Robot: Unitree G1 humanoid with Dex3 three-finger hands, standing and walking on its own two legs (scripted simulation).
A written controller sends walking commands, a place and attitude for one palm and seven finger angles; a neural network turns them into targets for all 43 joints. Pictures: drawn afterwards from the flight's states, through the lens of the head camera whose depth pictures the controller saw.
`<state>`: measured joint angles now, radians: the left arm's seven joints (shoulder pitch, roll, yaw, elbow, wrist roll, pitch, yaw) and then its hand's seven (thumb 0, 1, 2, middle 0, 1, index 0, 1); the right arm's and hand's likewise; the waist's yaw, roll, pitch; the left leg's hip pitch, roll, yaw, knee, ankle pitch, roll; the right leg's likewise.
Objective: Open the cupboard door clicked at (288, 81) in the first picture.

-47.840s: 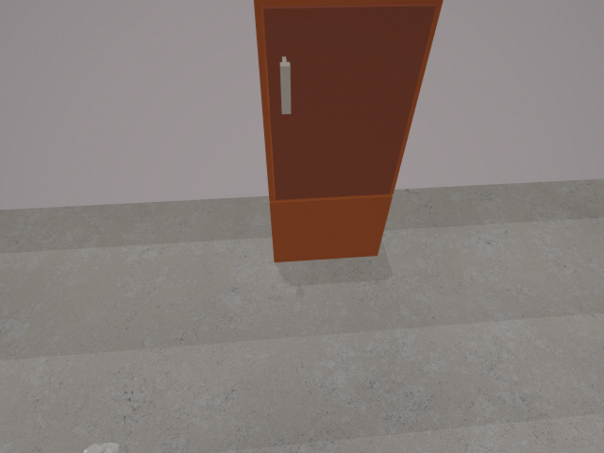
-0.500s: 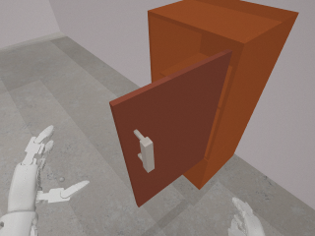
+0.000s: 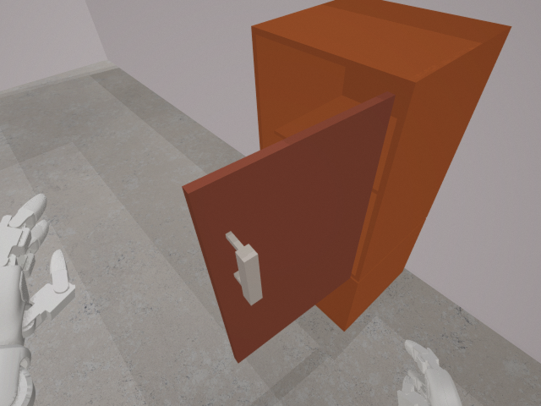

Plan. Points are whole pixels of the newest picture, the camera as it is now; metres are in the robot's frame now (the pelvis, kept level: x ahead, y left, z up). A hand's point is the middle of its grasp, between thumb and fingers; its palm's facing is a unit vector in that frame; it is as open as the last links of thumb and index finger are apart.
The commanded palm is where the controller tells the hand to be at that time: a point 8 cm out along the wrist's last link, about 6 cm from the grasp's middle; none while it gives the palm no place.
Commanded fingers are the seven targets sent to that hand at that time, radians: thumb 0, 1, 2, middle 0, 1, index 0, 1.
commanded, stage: draw the hand back to the body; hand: left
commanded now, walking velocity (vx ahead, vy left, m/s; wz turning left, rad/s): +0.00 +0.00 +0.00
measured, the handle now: (242, 267) +0.32 +0.10 +0.03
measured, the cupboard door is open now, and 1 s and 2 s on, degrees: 85 85 85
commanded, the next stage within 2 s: step back with the hand held close in 0.20 s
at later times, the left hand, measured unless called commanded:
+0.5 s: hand (68, 289) +0.19 +0.26 +0.16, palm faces +0.40 -0.77 -0.49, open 7.4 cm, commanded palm +0.13 +0.29 +0.17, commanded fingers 0.00 0.90 0.90 -0.20 -0.30 -0.20 -0.30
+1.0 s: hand (2, 364) +0.11 +0.28 +0.15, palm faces +0.42 -0.75 -0.51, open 7.4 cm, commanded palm +0.05 +0.32 +0.17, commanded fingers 0.00 0.90 0.90 -0.20 -0.30 -0.20 -0.30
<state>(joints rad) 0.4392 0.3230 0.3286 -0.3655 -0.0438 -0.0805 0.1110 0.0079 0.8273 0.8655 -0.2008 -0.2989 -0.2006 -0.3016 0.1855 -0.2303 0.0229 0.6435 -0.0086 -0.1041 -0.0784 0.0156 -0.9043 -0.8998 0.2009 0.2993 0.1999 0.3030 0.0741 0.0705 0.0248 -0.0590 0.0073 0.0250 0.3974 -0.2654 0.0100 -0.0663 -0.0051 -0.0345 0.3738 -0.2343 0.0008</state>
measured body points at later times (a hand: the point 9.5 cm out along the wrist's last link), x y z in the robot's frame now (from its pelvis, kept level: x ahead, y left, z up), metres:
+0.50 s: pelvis -0.02 +0.00 +0.00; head -0.01 -0.03 +0.45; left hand +0.16 +0.30 +0.18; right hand +0.17 -0.24 -0.09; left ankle -0.03 +0.11 -0.74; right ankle -0.02 -0.12 -0.74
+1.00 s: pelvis -0.10 +0.02 -0.02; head -0.07 +0.03 +0.43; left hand +0.08 +0.32 +0.18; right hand +0.08 -0.22 -0.09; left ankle -0.03 +0.11 -0.74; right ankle -0.02 -0.12 -0.74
